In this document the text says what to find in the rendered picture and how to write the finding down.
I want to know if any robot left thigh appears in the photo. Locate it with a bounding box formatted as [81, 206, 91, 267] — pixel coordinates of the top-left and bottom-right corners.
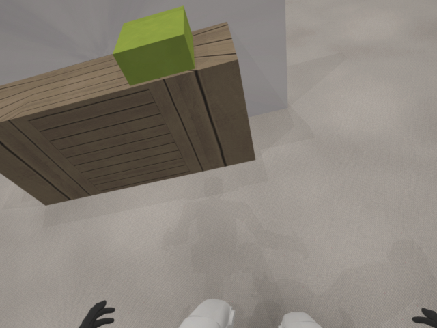
[178, 299, 235, 328]

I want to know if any robot right hand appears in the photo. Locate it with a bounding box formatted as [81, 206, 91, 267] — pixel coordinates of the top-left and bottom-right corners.
[412, 308, 437, 328]

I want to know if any pedestal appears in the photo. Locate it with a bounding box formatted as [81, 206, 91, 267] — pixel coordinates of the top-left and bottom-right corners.
[0, 22, 255, 206]

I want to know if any robot right thigh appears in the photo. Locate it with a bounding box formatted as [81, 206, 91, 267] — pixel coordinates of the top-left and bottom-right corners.
[278, 312, 322, 328]

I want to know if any robot thigh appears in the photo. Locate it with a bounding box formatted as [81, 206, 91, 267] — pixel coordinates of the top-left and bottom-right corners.
[278, 312, 322, 328]
[178, 299, 235, 328]

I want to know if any robot left hand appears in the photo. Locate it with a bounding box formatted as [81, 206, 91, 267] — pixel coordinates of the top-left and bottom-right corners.
[79, 300, 115, 328]

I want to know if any carton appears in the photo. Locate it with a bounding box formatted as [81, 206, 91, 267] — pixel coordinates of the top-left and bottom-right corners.
[113, 6, 195, 86]

